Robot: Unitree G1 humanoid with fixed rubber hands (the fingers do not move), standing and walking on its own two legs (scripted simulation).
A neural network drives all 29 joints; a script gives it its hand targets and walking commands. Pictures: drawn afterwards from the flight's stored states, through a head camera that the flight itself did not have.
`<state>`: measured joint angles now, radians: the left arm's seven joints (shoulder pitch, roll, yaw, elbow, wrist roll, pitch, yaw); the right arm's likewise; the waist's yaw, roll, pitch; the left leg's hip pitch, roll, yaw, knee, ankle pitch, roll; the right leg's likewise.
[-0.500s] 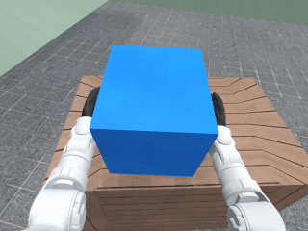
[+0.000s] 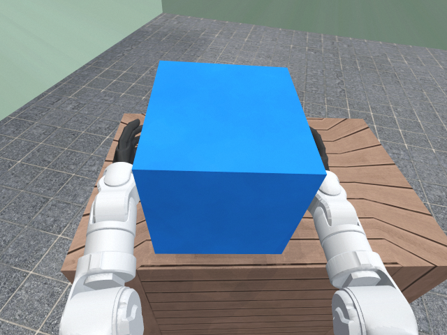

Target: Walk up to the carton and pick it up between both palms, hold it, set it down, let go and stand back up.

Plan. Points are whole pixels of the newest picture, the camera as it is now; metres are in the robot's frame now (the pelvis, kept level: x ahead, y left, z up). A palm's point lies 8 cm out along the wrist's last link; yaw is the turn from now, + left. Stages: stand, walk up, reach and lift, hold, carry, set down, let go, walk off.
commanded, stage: reach and lift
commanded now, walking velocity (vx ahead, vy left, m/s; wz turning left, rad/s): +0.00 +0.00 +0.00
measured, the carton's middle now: (222, 159) +0.41 -0.02 +0.11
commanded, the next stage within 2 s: hold in 1.52 s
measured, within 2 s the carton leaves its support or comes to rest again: neither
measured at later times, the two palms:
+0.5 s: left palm (116, 162) +0.37 +0.16 +0.16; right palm (313, 158) +0.36 -0.18 +0.16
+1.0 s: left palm (110, 157) +0.37 +0.17 +0.17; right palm (311, 146) +0.37 -0.18 +0.18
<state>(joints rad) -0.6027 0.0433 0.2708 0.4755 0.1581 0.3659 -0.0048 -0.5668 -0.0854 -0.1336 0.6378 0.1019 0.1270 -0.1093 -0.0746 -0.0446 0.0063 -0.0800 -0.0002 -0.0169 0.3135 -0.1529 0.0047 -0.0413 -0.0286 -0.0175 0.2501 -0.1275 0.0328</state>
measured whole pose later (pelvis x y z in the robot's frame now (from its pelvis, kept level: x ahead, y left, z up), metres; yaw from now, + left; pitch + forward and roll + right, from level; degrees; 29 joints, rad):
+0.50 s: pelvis +0.00 +0.00 +0.00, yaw +1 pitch -6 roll -1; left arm -0.56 0.03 0.29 0.24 0.19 0.57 -0.01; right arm -0.61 -0.10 -0.09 0.56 0.16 0.26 -0.10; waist -0.09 -0.06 0.02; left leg -0.06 0.00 -0.03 0.32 -0.16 0.00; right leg -0.02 -0.03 -0.03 0.25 -0.13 0.03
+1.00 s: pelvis +0.00 -0.01 +0.00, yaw +1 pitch -6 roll -1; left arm -0.57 0.03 0.31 0.18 0.18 0.64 -0.02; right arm -0.65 -0.11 -0.07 0.51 0.19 0.35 -0.13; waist -0.09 -0.05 0.01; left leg -0.07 0.00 -0.04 0.33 -0.17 0.00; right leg -0.01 -0.02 -0.04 0.25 -0.14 0.02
